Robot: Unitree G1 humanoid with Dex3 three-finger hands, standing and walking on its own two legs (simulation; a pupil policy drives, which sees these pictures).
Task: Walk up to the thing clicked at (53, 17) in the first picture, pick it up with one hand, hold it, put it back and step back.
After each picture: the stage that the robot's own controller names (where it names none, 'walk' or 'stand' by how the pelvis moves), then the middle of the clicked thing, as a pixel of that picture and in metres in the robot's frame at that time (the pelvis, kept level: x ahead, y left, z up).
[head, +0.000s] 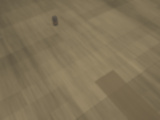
stand; (55, 20) +1.72 +0.42 -0.72
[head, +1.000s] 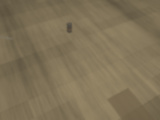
walk; (69, 27) +1.61 +0.18 -0.70
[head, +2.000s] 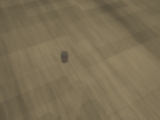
walk; (64, 57) +1.03 +0.18 -0.72
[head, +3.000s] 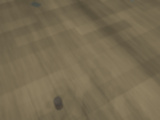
walk; (58, 103) +0.57 +0.21 -0.71
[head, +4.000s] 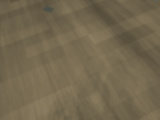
walk; out of the picture +0.35 +0.24 -0.70
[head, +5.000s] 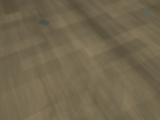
stand; out of the picture +0.32 +0.20 -0.72
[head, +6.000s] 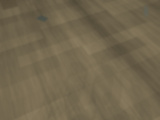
stand; out of the picture +0.31 +0.21 -0.73
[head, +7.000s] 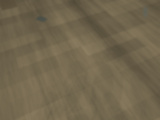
stand; out of the picture +0.30 +0.22 -0.73
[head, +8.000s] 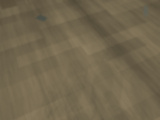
stand; out of the picture +0.30 +0.22 -0.73
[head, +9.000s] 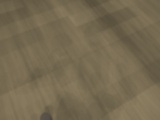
go down; (46, 119) +0.32 +0.23 -0.65
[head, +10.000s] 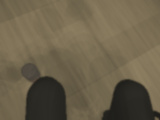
go down; (31, 73) +0.37 +0.26 -0.30
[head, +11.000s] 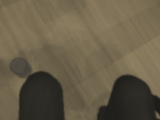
close in; (21, 68) +0.37 +0.27 -0.27
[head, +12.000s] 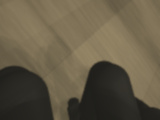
close in; out of the picture +0.35 +0.29 -0.21
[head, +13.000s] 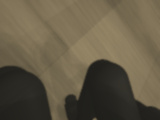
close; out of the picture +0.35 +0.29 -0.22
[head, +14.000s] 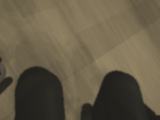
lift; out of the picture +0.30 +0.28 -0.16
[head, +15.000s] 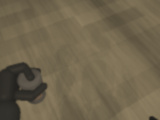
lift; (33, 87) +0.32 +0.18 +0.01
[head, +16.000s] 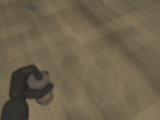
hold; (41, 88) +0.33 +0.17 -0.01
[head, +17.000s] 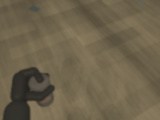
hold; (42, 90) +0.32 +0.17 -0.01
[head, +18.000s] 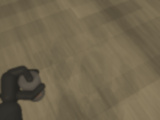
crouch; (33, 87) +0.33 +0.19 -0.06
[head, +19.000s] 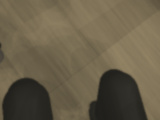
lower; out of the picture +0.43 +0.28 -0.13
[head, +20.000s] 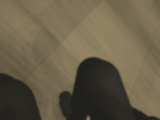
lower; out of the picture +0.39 +0.30 -0.22
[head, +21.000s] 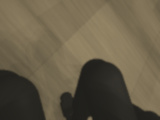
lower; out of the picture +0.38 +0.30 -0.22
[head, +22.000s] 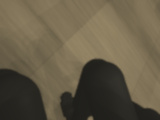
lower; out of the picture +0.38 +0.30 -0.22
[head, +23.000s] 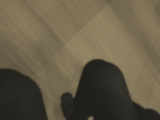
lower; out of the picture +0.38 +0.30 -0.22
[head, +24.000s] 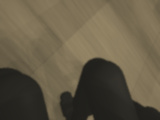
open; out of the picture +0.37 +0.28 -0.22
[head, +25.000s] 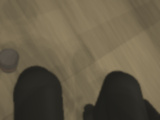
stand; (8, 61) +0.38 +0.26 -0.25
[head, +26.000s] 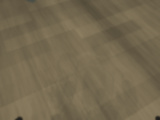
stand; out of the picture +0.34 +0.20 -0.63
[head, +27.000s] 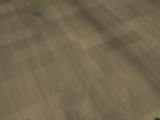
stand; out of the picture +0.34 +0.21 -0.67
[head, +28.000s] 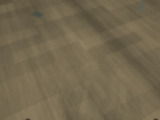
stand; out of the picture +0.34 +0.20 -0.67
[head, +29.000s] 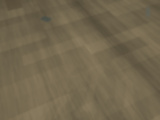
stand; out of the picture +0.36 +0.20 -0.72
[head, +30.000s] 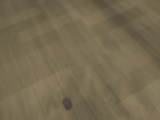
walk; (67, 104) +0.46 +0.19 -0.70
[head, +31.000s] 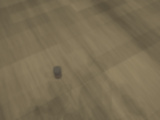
walk; (57, 72) +0.74 +0.23 -0.70
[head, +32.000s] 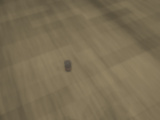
stand; (67, 66) +0.98 +0.22 -0.70
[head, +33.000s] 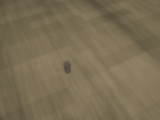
stand; (67, 67) +0.98 +0.22 -0.73
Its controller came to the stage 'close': yes
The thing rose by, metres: 0.70
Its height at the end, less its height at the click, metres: +0.00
